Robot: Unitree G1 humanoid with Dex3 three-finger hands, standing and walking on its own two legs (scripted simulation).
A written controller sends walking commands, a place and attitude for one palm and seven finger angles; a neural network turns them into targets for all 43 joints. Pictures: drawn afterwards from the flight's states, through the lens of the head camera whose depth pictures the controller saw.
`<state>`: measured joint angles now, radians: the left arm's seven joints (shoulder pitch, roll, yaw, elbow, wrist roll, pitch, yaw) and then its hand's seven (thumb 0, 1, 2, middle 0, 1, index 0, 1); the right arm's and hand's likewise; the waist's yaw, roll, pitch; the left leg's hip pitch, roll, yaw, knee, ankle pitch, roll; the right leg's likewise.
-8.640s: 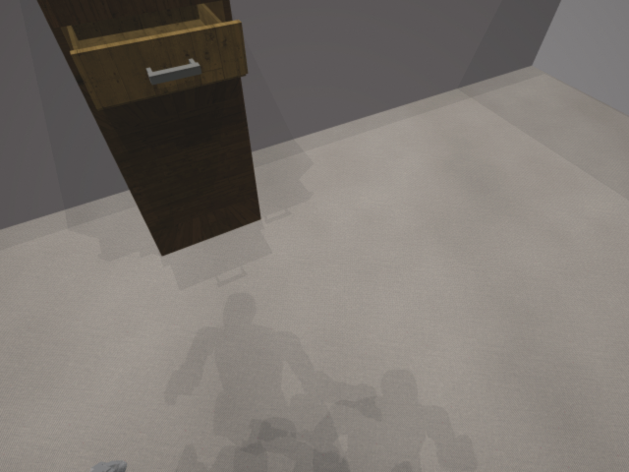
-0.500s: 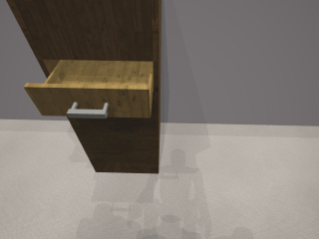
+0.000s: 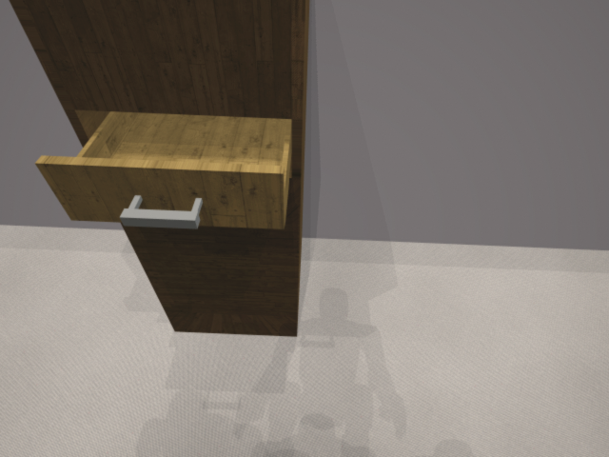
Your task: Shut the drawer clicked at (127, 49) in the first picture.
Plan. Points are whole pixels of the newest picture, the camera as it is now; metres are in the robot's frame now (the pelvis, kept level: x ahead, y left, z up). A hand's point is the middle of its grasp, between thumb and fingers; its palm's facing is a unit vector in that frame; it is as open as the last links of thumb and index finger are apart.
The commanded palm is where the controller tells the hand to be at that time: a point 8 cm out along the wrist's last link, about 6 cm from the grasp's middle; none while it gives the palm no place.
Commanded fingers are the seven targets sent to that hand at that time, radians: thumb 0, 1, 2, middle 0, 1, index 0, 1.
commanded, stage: come to a stop and stand still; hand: left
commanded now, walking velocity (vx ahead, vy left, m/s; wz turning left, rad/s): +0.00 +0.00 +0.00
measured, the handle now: (164, 210) +0.47 +0.26 +0.04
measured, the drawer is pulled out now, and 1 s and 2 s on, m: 0.15 0.15 0.15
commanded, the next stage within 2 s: look again from close up in 0.72 s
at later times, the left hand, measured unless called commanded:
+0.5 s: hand out of the picture +0.00 +0.21 -0.16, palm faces -0.01 -0.97 -0.25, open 7.4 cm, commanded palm none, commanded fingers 0.00 0.90 0.90 -0.20 -0.30 -0.20 -0.30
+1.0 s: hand out of the picture -0.04 +0.17 -0.17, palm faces -0.03 -0.98 -0.18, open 7.4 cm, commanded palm none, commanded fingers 0.00 0.90 0.90 -0.20 -0.30 -0.20 -0.30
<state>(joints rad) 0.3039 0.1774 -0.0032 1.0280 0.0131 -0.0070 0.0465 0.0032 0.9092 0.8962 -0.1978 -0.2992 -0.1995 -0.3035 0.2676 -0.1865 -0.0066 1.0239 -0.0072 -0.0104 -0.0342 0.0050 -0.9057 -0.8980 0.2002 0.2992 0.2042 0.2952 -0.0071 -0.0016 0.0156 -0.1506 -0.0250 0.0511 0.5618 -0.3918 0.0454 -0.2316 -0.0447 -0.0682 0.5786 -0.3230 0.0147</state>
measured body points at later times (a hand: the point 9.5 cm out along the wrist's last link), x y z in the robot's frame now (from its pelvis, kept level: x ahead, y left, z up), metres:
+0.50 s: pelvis -0.04 +0.01 +0.01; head -0.05 +0.01 +0.46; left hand +0.00 +0.26 -0.14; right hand -0.01 -0.25 -0.13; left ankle -0.05 +0.08 -0.73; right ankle -0.01 -0.13 -0.73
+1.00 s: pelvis -0.04 +0.01 +0.01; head -0.05 +0.01 +0.46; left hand -0.04 +0.23 -0.15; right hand -0.04 -0.23 -0.14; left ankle -0.05 +0.08 -0.73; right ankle -0.01 -0.13 -0.73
